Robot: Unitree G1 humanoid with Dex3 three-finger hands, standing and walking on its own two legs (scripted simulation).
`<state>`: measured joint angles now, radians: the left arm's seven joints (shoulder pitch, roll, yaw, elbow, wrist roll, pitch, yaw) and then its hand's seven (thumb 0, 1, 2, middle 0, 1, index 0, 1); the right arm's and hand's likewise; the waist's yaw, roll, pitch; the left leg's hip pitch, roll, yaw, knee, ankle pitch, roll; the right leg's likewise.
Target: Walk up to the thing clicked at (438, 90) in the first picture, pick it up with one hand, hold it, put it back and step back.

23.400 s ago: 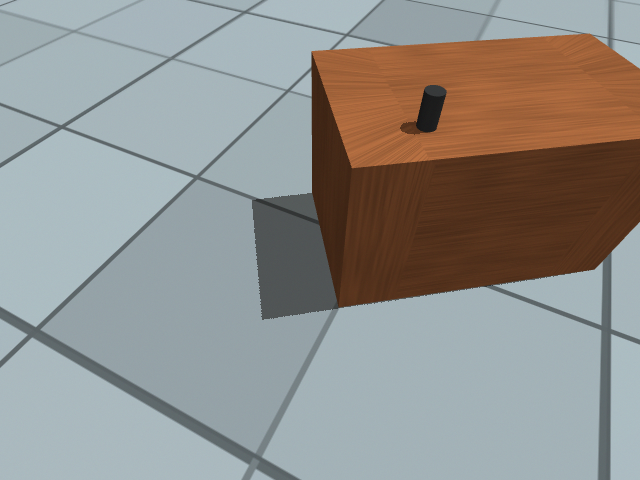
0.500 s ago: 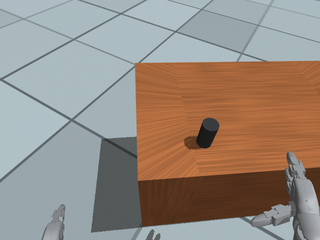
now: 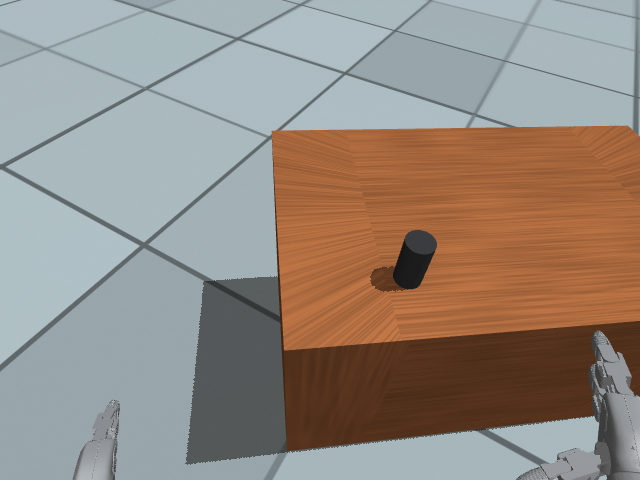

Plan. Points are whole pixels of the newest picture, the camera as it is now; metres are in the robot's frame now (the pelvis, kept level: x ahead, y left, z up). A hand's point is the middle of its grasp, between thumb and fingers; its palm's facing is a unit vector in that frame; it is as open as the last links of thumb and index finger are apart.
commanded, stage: sink last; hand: right
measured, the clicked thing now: (413, 260) +0.48 -0.18 -0.07
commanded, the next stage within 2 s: home in 0.02 s
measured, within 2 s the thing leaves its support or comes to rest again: neither
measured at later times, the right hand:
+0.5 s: hand (472, 466) +0.16 -0.20 -0.09, palm faces +0.07 +0.97 -0.24, open 17.4 cm
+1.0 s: hand (461, 447) +0.19 -0.20 -0.11, palm faces +0.03 +0.97 -0.25, open 17.7 cm
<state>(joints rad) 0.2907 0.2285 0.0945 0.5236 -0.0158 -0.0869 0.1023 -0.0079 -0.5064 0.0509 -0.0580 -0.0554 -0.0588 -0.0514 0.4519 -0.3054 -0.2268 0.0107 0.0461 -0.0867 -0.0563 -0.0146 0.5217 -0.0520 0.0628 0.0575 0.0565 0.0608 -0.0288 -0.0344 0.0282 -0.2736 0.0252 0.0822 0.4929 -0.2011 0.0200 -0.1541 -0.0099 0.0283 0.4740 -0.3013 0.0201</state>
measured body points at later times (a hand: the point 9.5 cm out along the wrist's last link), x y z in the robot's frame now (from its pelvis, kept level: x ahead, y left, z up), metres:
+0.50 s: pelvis +0.00 -0.01 +0.01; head +0.02 +0.00 +0.45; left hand +0.18 +0.21 -0.09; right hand +0.15 -0.25 -0.07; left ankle +0.04 +0.10 -0.74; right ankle -0.03 -0.14 -0.74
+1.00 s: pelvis +0.01 -0.02 +0.00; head +0.04 -0.02 +0.45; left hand +0.14 +0.22 -0.11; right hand +0.18 -0.25 -0.09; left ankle +0.04 +0.10 -0.74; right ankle -0.03 -0.14 -0.74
